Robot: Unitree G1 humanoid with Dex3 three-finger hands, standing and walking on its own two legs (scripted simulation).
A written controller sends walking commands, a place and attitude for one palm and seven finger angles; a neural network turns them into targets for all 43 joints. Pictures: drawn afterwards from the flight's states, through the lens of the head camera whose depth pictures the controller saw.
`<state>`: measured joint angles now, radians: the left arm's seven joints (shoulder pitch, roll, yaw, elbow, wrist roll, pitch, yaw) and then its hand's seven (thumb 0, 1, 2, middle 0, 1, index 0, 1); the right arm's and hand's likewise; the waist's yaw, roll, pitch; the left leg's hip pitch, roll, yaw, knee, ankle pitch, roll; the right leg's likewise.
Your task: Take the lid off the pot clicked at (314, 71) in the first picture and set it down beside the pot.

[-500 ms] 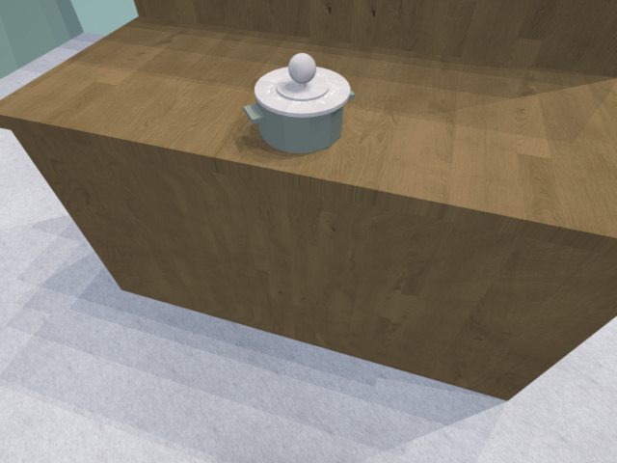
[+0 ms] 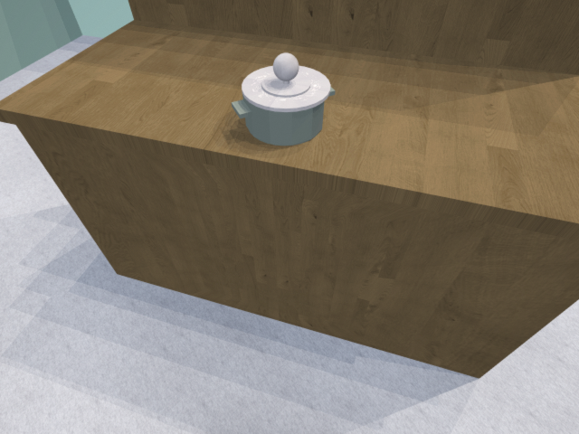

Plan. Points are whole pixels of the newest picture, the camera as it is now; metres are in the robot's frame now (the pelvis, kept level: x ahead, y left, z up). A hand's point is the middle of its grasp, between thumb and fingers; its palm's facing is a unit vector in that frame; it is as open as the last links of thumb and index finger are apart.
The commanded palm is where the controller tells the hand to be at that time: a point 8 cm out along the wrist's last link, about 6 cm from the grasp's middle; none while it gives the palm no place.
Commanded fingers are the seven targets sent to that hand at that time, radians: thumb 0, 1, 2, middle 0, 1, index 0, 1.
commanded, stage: look at it before walking up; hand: left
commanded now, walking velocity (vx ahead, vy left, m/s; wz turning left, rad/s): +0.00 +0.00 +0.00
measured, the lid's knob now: (286, 67) +0.75 +0.05 +0.15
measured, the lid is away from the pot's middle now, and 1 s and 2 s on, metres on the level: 0.01 0.01 0.01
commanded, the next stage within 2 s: turn to face it in 0.14 s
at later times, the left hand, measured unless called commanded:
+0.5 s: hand out of the picture -0.01 +0.16 -0.18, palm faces +0.00 -0.98 -0.20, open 7.4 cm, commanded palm none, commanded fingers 0.00 0.90 0.90 -0.20 -0.30 -0.20 -0.30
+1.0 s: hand out of the picture +0.09 +0.17 -0.17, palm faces -0.15 -0.95 -0.26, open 7.4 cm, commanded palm none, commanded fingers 0.00 0.90 0.90 -0.20 -0.30 -0.20 -0.30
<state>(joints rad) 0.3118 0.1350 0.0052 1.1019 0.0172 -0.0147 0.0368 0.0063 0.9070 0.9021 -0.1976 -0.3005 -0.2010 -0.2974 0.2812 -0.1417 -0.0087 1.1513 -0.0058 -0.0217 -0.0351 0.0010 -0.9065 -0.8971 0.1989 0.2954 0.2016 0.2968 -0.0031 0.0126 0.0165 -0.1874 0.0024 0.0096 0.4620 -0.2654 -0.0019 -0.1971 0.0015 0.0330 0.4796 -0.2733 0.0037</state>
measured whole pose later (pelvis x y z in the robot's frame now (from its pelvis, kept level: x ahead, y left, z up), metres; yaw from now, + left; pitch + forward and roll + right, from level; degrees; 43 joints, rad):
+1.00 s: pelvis -0.01 -0.01 -0.01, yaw -11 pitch +0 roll +1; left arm 0.23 0.19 0.06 0.95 0.02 0.01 0.00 0.01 0.91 0.90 -0.20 -0.30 -0.20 -0.30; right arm 0.25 -0.18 -0.04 1.03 -0.03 0.00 -0.03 0.00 -0.90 -0.90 0.20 0.30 0.20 0.30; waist 0.00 0.01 0.05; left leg -0.23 0.09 0.19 0.59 -0.35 -0.02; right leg -0.30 -0.02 -0.02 0.61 -0.34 -0.01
